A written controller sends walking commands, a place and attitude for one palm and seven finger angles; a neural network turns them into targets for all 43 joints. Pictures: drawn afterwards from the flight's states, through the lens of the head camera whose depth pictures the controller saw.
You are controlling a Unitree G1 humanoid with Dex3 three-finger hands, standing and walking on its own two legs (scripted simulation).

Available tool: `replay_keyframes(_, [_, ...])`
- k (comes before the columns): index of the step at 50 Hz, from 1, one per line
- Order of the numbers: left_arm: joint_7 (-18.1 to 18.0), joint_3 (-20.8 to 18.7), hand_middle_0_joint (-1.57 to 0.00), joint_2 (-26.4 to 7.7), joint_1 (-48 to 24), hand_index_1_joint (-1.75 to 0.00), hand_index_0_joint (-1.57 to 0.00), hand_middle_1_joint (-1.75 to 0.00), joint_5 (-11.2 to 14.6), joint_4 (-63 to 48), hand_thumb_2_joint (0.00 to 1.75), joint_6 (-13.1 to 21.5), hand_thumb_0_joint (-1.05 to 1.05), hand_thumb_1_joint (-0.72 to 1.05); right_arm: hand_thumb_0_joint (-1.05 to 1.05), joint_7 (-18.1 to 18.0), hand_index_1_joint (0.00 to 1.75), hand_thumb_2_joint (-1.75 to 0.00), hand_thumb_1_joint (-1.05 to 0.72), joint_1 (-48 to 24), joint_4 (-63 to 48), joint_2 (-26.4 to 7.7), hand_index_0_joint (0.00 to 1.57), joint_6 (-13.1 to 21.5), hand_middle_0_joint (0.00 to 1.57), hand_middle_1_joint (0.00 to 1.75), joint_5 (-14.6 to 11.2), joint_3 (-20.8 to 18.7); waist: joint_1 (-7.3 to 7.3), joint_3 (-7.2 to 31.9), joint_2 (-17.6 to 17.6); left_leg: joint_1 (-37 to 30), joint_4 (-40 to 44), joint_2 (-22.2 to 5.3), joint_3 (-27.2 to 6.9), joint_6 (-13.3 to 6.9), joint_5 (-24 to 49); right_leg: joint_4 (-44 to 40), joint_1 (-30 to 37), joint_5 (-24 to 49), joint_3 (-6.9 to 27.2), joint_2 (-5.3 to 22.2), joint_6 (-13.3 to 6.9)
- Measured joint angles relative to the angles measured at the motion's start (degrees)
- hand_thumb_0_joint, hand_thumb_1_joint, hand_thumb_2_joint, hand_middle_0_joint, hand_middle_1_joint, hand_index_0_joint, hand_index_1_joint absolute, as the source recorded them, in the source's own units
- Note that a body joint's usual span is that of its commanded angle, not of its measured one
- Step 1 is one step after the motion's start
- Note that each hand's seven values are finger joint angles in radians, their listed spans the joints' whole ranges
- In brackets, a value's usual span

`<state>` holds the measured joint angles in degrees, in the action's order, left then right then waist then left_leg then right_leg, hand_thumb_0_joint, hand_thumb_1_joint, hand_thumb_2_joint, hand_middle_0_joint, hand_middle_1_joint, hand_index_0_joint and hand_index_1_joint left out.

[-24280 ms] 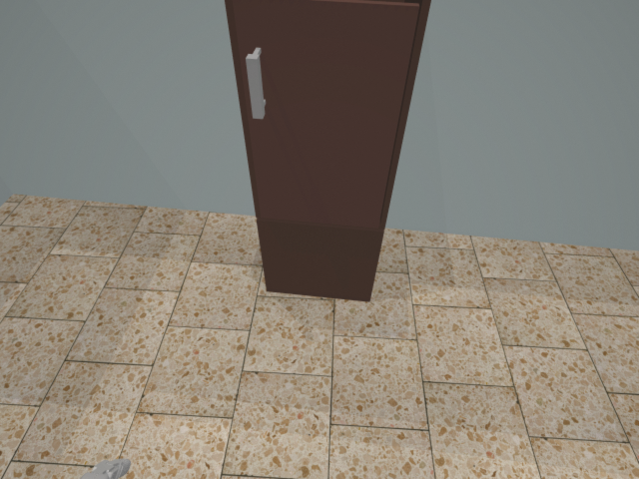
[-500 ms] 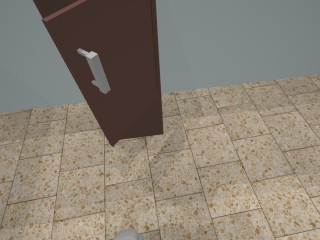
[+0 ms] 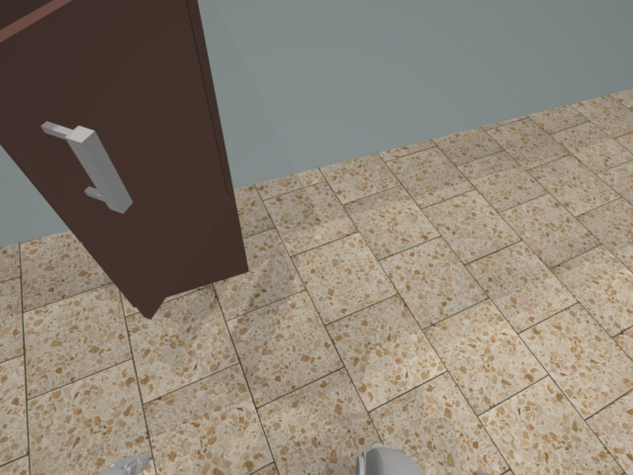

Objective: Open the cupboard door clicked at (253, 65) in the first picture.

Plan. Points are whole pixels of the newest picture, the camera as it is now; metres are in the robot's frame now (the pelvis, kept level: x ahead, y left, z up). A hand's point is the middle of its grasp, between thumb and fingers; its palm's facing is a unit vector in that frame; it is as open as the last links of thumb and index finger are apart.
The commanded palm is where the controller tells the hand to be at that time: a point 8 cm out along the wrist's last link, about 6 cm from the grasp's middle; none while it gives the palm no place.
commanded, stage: walk to a spot facing it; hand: left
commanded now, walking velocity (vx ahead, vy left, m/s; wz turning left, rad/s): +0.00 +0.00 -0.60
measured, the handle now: (89, 168) +0.44 +0.35 +0.09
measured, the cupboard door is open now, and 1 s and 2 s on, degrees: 47 47 47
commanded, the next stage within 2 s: none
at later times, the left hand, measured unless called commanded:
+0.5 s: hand (219, 447) +0.16 +0.16 -0.18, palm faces -0.29 -0.93 -0.21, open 7.4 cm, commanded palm none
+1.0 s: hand (279, 410) +0.22 +0.07 -0.16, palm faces -0.55 -0.80 -0.23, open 7.4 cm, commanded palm none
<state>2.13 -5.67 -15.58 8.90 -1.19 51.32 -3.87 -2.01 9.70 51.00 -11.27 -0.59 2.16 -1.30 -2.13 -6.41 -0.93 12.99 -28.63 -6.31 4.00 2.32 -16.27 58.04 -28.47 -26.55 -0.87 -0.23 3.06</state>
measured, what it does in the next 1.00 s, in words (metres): steps to the right, turning right: right foot, then left foot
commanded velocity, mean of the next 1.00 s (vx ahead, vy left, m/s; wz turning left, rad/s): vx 0.12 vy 0.00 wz -0.59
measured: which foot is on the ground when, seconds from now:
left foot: down 0.00-0.12, up 0.14-0.46, down 0.48-0.78, up 0.80-1.00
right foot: up 0.00-0.10, down 0.12-0.48, up 0.50-0.76, down 0.78-1.00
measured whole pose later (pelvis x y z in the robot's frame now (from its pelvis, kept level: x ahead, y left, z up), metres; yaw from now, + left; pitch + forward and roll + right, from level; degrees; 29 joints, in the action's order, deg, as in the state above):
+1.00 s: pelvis +0.07 -0.07 +0.00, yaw -37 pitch +2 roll +1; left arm 1.1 -3.7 -12.4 16.0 -1.2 54.9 0.7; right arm 1.2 10.1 52.0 -14.4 -1.3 1.2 -3.8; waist -0.9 -4.2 -0.6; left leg 29.9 -52.9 -5.0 3.2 4.9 -20.2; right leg 24.9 -9.8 -16.6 2.8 -0.4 -1.2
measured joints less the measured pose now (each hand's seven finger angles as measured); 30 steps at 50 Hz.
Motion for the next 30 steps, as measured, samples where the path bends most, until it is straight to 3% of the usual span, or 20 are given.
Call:
replay_keyframes(4, [0.51, 0.62, -0.2, 0.13, 0.05, -0.3, -0.2, -0.3, 0.15, -0.37, 0.9, 0.38, 0.01, 0.91, 0.0, 0.55, 0.3, -0.9, -0.9, 1.76, 0.33, -1.25, 0.21, -0.3, 0.2, 0.3, -0.13, -0.6, 0.96, -0.07, 1.68, -0.43, -2.67, -2.34, 3.19, 1.47, -2.36, -13.62, 5.42, 3.06, -2.35, 1.03, -1.03])
replay_keyframes(6, [0.59, 0.96, -0.2, -0.37, 0.67, -0.3, -0.2, -0.3, 0.03, -0.77, 0.9, 1.23, 0.01, 0.91, 0.0, 0.83, 0.3, -0.9, -0.9, 3.06, 0.23, -1.96, 0.21, -0.68, 0.2, 0.3, -0.65, -1.05, 1.51, 0.75, 1.36, 1.48, -8.0, -2.84, 4.62, 2.06, -5.0, -22.82, 9.45, 10.61, -1.85, 1.42, -2.94])
replay_keyframes(9, [-0.72, 1.48, -0.2, 0.88, -0.05, -0.3, -0.2, -0.3, 0.06, -0.13, 0.9, 2.17, 0.01, 0.91, 0.01, 0.68, 0.29, -0.9, -0.91, 1.71, 1.37, -3.88, 0.21, -2.35, 0.2, 0.3, -1.53, -1.97, 2.04, -0.69, 2.95, 8.21, -25.38, -1.01, -0.46, 1.62, -14.73, -20.23, 8.31, 8.79, -0.38, -0.1, -4.86])
replay_keyframes(12, [-1.73, 1.67, -0.2, 1.64, 0.57, -0.3, -0.2, -0.3, -0.05, -0.2, 0.9, 1.78, 0.01, 0.9, 0.01, 0.83, 0.29, -0.9, -0.91, 0.4, 1.8, -4.27, 0.2, -2.92, 0.2, 0.3, -1.66, -2.25, 1.96, -0.95, 2.0, 13.01, -33.71, 1.26, -1.74, 1.75, -12.93, -23.3, 9.19, 10.2, 2.09, -0.8, -4.93])
replay_keyframes(18, [-2.12, 2.13, -0.2, 2.11, 1.83, -0.3, -0.21, -0.3, -0.26, 0.67, 0.9, 1.43, 0.01, 0.9, 0.01, 1.13, 0.29, -0.9, -0.91, -1.24, 0.32, -2.88, 0.2, -2.03, 0.2, 0.3, -1.9, -2.09, 2.0, 0.01, -0.72, 12.58, -23.3, 3.72, -1.94, 2.05, -8.94, -28.18, 10.37, 13.57, 7.06, -2.15, -4.82])
replay_keyframes(23, [-1.93, 1.95, -0.2, 2.23, 2.1, -0.3, -0.21, -0.3, 0.04, 0.85, 0.9, 0.71, 0.01, 0.9, 0.01, 0.87, 0.29, -0.9, -0.91, -1.06, -0.4, -1.66, 0.2, -0.75, 0.2, 0.3, -2.17, -1.36, 1.91, 1.64, -1.21, 5.79, -5.81, 4.92, -2.64, 0.87, -3.56, -26.23, 9.04, 12.75, 9.78, -4.42, -3.66])
replay_keyframes(26, [-1.39, 1.6, -0.2, 1.6, 1.04, -0.3, -0.21, -0.3, 0.49, 0.9, 0.9, -0.04, 0.01, 0.9, 0.0, 0.37, 0.29, -0.9, -0.91, -0.28, -0.38, -0.81, 0.2, 0.19, 0.2, 0.3, -1.11, -0.71, 1.94, 1.56, -1.37, 5.18, -4.61, 3.85, -1.93, -1.75, 0.09, -14.08, 4.44, 1.66, 7.17, -4.48, -2.64])
replay_keyframes(30, [-0.33, 0.72, -0.2, 0.54, -0.24, -0.3, -0.2, -0.3, 0.04, 0.47, 0.9, -0.21, 0.01, 0.9, 0.0, 0.3, 0.29, -0.9, -0.91, 2.0, -0.1, 0.44, 0.21, 0.35, 0.2, 0.3, -0.22, 0.21, 1.63, 1.38, -1.15, 2.66, -1.81, 1.51, -0.12, -1.57, 0.14, 0.86, 0.14, -0.95, 1.9, -2.17, -1.02])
